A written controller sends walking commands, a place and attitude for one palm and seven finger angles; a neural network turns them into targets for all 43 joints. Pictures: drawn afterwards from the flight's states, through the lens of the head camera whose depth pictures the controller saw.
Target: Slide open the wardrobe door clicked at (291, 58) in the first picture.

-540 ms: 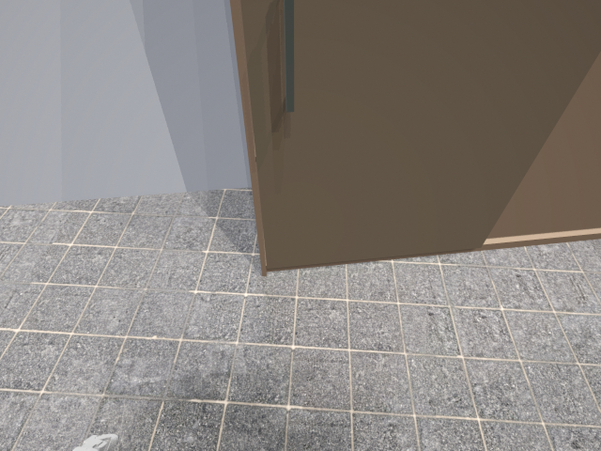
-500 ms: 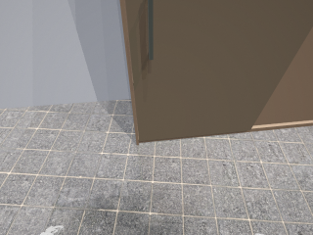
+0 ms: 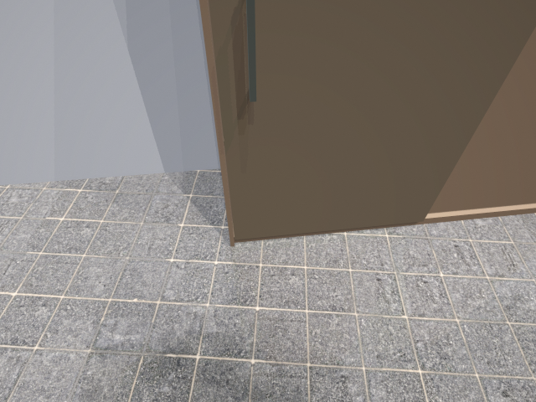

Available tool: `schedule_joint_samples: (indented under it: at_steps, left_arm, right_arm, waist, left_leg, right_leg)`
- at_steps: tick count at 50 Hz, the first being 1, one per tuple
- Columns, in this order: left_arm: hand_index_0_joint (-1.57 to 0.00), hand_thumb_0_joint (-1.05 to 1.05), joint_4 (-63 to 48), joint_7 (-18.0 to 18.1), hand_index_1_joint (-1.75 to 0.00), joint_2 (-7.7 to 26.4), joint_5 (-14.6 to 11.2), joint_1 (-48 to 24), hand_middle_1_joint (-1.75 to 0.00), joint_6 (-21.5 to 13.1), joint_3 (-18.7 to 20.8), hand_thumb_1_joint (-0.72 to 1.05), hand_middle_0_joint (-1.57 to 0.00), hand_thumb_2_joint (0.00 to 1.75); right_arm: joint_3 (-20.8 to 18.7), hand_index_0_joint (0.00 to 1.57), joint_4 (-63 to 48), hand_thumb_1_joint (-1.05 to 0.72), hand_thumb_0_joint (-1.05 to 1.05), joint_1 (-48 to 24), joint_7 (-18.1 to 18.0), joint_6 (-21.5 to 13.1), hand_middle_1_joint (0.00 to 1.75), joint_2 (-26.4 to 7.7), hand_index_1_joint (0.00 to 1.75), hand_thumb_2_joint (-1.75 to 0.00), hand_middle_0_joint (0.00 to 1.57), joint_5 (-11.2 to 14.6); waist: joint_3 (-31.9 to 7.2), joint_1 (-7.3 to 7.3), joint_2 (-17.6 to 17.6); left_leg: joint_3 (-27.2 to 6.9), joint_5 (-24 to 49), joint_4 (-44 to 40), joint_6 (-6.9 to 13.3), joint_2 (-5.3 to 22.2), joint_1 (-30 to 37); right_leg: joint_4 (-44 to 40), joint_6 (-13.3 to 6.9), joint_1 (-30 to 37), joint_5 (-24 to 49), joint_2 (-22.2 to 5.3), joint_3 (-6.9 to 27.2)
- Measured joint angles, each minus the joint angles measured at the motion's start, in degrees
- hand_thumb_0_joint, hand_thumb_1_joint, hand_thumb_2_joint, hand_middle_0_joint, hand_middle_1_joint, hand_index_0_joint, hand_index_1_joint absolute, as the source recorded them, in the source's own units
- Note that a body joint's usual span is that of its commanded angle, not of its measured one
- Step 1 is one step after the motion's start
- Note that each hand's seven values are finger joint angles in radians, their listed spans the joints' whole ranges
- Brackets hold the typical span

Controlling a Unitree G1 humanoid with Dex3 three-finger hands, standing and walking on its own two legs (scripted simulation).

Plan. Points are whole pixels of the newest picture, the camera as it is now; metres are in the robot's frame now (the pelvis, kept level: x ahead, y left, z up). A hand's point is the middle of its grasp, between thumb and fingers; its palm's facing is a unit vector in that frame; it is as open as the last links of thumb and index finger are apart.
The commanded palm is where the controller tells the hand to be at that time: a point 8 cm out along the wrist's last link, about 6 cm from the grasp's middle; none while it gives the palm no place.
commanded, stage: stand and wait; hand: left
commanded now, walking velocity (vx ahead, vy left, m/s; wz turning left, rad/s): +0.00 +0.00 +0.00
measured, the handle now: (250, 45) +0.89 +0.10 +0.14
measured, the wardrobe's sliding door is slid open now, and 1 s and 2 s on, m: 0.00 0.00 0.00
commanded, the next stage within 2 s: look at it before walking up in 0.28 s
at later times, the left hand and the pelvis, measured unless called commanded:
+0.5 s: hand out of the picture +0.08 +0.24 -0.15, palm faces -0.02 -0.94 -0.34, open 7.4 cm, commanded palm none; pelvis +0.00 -0.01 +0.00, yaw +0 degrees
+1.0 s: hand out of the picture +0.07 +0.25 -0.15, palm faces -0.02 -0.94 -0.34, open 7.4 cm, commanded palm none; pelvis +0.00 +0.00 +0.00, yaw +0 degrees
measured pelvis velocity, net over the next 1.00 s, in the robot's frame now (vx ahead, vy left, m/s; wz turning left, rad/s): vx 0.00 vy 0.00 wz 0.00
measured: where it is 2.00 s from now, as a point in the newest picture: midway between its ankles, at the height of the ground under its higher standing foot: outside the picture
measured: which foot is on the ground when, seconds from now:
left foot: down 0.00-1.00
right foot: down 0.00-1.00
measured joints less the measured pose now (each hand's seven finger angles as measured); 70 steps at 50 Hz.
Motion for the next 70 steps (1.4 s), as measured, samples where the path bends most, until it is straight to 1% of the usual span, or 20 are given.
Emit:
schedule_joint_samples:
  at_steps: [15,35,52,59,64,70]
  left_arm:
    - [-0.20,0.01,1.2,-0.1,-0.30,0.2,0.0,-0.8,-0.29,-0.3,0.0,0.91,-0.20,0.90]
    - [-0.20,0.01,0.9,-0.1,-0.30,-0.1,0.0,-1.4,-0.29,-0.6,-0.1,0.91,-0.20,0.90]
    - [-0.20,0.01,1.3,0.0,-0.30,0.3,0.0,-1.0,-0.29,-0.6,0.0,0.91,-0.20,0.90]
    - [-0.20,0.01,0.6,0.1,-0.30,0.1,0.0,-1.5,-0.29,-0.2,0.2,0.91,-0.20,0.90]
    - [-0.20,0.01,-0.5,0.8,-0.30,-0.9,0.0,-1.4,-0.29,0.4,0.4,0.91,-0.20,0.90]
    - [-0.20,0.01,-1.6,1.2,-0.30,-3.7,0.0,0.3,-0.29,1.2,0.2,0.91,-0.20,0.90]
  right_arm:
    - [0.2,0.20,1.9,-0.91,0.01,0.8,0.2,-0.2,0.30,-0.1,0.30,-0.90,0.21,0.0]
    - [0.4,0.20,1.4,-0.91,0.01,-0.7,0.1,-0.4,0.30,0.1,0.30,-0.90,0.21,0.1]
    - [0.4,0.20,1.6,-0.91,0.01,-1.1,0.0,-0.3,0.30,0.1,0.30,-0.90,0.21,0.2]
    - [0.3,0.20,1.0,-0.91,0.01,-0.8,0.1,0.0,0.30,0.0,0.30,-0.90,0.21,0.1]
    - [0.2,0.20,0.3,-0.91,0.01,-0.2,0.0,0.8,0.30,1.2,0.30,-0.90,0.21,0.1]
    - [0.4,0.20,-0.8,-0.91,0.01,1.3,0.2,1.7,0.30,4.4,0.30,-0.90,0.20,0.0]
  waist:
    - [-0.1,-0.34,0.4]
    - [-0.2,-0.17,0.2]
    - [0.1,0.02,0.0]
    - [0.4,-0.21,0.0]
    - [0.5,-0.21,0.0]
    - [0.4,-0.11,0.1]
  left_leg:
    - [-0.1,1.3,-1.4,-0.4,0.5,-0.1]
    - [-0.1,1.3,-2.1,-0.6,0.7,0.4]
    - [-0.1,1.4,-2.9,-0.4,0.6,1.3]
    - [-0.9,1.2,-1.7,-0.3,0.0,0.1]
    - [-1.9,0.4,0.8,-0.2,-0.5,-1.8]
    - [-3.1,-0.8,4.5,-0.1,-1.2,-4.6]
  right_leg:
    - [-1.4,-0.4,-0.2,1.3,0.5,-0.1]
    - [-2.3,-0.5,0.5,1.5,0.7,-0.1]
    - [-3.5,-0.3,1.5,1.7,0.6,-0.1]
    - [-2.2,-0.1,0.7,1.1,0.0,-0.9]
    - [0.3,0.1,-0.8,-0.1,-0.5,-1.9]
    - [3.5,0.3,-2.8,-1.6,-1.2,-3.1]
